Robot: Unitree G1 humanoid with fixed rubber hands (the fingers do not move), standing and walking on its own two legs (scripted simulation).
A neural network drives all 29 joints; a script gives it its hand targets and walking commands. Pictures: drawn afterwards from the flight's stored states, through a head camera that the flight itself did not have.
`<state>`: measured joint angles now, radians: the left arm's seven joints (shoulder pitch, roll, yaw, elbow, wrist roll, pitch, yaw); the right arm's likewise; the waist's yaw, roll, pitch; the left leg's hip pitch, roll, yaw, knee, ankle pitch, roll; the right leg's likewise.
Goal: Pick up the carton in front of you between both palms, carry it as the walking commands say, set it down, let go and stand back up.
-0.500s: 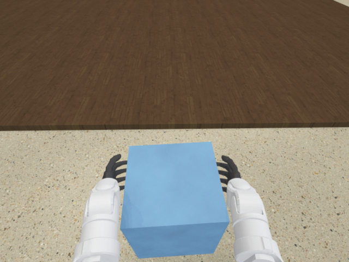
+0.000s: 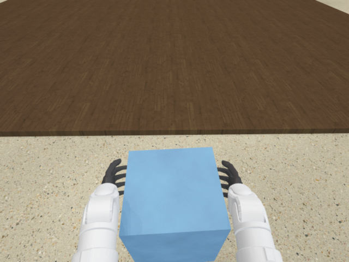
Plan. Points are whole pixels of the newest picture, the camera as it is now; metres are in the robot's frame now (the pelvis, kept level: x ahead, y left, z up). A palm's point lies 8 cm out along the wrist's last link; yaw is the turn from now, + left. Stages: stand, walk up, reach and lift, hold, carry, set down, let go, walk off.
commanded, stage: reach and lift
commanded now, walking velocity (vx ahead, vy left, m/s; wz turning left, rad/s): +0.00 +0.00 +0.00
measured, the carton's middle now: (173, 208) +0.28 +0.00 -0.04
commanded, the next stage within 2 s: hold in 0.12 s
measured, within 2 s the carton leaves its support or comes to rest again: neither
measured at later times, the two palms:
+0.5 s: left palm (107, 188) +0.28 +0.15 +0.05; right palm (237, 189) +0.27 -0.15 +0.05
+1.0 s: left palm (107, 186) +0.28 +0.15 +0.05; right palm (236, 187) +0.28 -0.15 +0.05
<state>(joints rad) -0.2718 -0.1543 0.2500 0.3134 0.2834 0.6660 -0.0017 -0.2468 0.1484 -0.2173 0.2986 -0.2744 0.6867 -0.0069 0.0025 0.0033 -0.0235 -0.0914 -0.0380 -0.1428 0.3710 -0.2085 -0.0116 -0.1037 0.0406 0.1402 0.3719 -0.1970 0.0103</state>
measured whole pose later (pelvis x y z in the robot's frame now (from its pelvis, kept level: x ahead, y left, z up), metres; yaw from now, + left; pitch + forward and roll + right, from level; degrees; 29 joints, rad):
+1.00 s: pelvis -0.01 +0.00 +0.00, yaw +0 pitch -6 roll +0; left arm -0.30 -0.16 0.25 0.26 0.29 0.75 -0.01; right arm -0.27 0.15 -0.22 0.24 -0.29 0.77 0.00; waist 0.00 0.00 -0.01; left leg -0.06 -0.04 -0.13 0.37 -0.20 -0.01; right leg -0.07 0.04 0.13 0.37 -0.19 0.01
